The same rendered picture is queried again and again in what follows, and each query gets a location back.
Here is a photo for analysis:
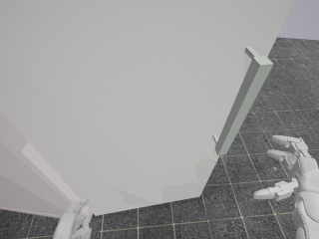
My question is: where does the fridge door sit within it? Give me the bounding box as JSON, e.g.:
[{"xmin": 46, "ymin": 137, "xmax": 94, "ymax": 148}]
[{"xmin": 0, "ymin": 0, "xmax": 295, "ymax": 216}]

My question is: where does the robot left hand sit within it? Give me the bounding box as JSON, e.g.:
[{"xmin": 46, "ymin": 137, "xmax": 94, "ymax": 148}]
[{"xmin": 52, "ymin": 197, "xmax": 92, "ymax": 239}]

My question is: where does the robot right hand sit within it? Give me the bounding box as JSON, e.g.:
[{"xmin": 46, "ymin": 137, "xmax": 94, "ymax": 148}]
[{"xmin": 253, "ymin": 135, "xmax": 319, "ymax": 201}]

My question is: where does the handle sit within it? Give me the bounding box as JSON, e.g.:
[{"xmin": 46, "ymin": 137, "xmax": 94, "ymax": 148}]
[{"xmin": 212, "ymin": 47, "xmax": 274, "ymax": 155}]

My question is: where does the robot right forearm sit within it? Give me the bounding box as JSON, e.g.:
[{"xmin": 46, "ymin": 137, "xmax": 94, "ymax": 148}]
[{"xmin": 292, "ymin": 191, "xmax": 319, "ymax": 239}]

